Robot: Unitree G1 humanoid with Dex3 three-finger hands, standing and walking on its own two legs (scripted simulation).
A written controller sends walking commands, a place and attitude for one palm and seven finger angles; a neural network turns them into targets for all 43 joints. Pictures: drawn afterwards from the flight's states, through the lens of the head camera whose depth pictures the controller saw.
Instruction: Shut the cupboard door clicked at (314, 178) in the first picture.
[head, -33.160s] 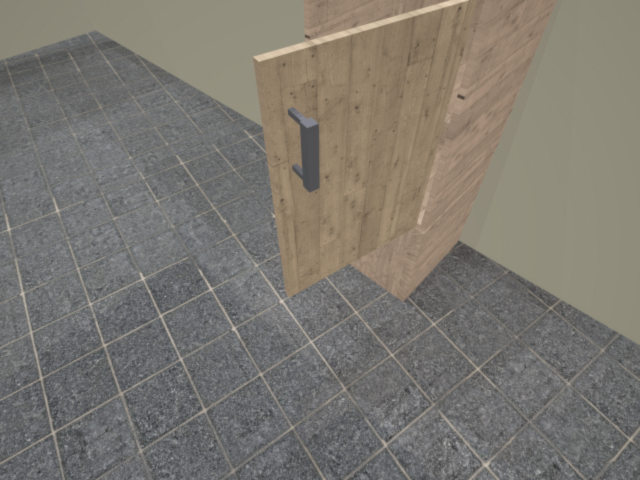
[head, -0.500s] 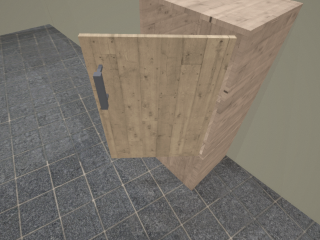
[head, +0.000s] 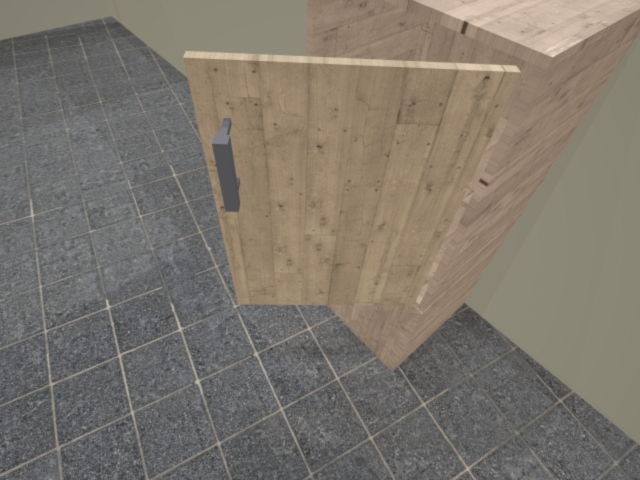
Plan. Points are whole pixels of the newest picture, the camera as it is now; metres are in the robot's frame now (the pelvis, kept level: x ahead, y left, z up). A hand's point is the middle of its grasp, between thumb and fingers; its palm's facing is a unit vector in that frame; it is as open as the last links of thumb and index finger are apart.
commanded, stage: look again from close up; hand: left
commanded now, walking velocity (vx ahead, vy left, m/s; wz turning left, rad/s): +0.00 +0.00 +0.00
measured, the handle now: (229, 166) +0.50 +0.18 +0.10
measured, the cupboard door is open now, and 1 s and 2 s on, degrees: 50 50 50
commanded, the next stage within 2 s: raise the hand and make a fist in 0.38 s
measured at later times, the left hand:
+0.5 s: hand out of the picture +0.06 +0.19 -0.18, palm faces -0.01 -0.98 -0.20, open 7.4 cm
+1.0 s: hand (148, 468) +0.14 +0.20 -0.03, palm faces +0.31 -0.95 -0.06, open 5.7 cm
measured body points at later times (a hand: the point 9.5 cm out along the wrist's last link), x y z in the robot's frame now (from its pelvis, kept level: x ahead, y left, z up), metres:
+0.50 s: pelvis +0.03 +0.01 +0.00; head +0.05 +0.03 +0.45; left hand +0.06 +0.24 -0.17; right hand +0.06 -0.22 -0.15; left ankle +0.01 +0.07 -0.74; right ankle +0.00 -0.13 -0.74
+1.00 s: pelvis -0.01 -0.03 -0.08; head +0.03 -0.01 +0.37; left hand +0.11 +0.25 -0.02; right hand +0.24 -0.25 -0.11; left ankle +0.01 +0.07 -0.74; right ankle +0.05 -0.09 -0.74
